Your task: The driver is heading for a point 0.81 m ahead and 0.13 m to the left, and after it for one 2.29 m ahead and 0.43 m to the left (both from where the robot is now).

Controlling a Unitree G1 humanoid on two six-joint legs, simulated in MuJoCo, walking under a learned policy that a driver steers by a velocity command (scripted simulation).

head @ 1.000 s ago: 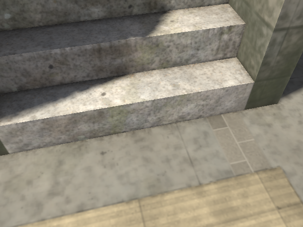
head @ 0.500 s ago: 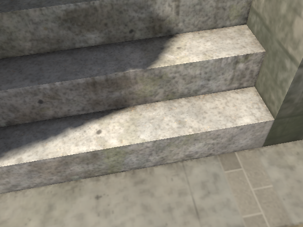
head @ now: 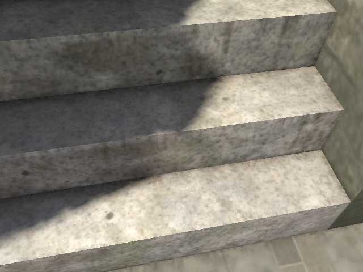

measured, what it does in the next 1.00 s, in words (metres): climbs: right foot, then left foot 0.22 m higher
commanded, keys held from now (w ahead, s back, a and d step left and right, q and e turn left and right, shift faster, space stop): w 1.00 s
